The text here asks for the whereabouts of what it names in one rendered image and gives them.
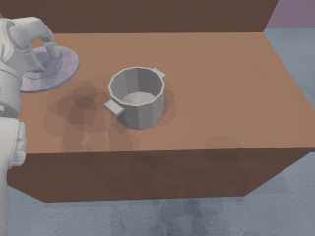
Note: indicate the table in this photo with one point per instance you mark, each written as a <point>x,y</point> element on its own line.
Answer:
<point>233,116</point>

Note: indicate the lid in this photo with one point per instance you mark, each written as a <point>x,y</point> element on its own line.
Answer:
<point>58,73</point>

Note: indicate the robot left hand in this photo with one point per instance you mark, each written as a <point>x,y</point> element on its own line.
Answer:
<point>36,28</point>

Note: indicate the robot left forearm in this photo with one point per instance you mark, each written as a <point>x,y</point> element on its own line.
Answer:
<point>14,39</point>

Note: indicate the pot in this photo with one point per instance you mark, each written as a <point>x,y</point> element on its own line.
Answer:
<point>137,97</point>

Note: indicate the left robot upper arm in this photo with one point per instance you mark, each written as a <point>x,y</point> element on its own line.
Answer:
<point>12,154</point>

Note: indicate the knob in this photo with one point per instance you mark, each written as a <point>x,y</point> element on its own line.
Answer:
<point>44,58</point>

